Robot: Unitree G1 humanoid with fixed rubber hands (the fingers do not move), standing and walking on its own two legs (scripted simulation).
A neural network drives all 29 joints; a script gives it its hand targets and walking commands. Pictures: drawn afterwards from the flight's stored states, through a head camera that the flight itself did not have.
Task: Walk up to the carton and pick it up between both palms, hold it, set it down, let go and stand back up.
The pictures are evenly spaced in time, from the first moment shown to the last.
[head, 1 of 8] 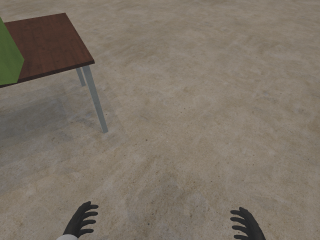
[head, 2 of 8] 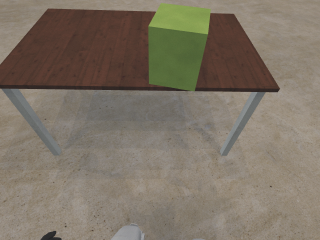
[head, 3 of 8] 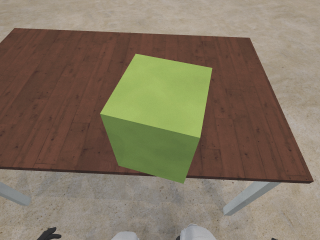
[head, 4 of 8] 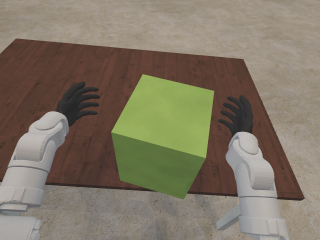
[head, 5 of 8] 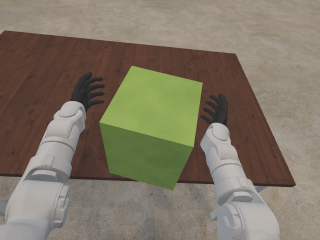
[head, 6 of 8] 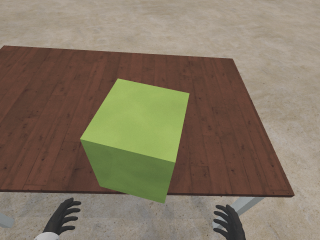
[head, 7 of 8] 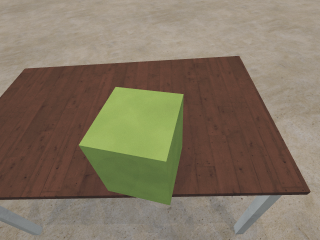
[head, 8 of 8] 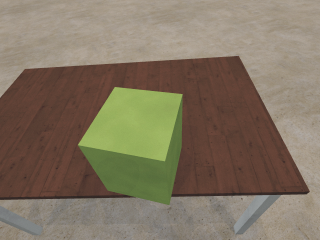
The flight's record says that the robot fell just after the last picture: no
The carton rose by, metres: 0.00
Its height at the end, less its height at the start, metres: +0.00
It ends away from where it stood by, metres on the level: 0.03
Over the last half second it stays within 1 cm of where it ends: yes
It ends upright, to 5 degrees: yes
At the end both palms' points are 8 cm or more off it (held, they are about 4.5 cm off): yes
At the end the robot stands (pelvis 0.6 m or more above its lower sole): yes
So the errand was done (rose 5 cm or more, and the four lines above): no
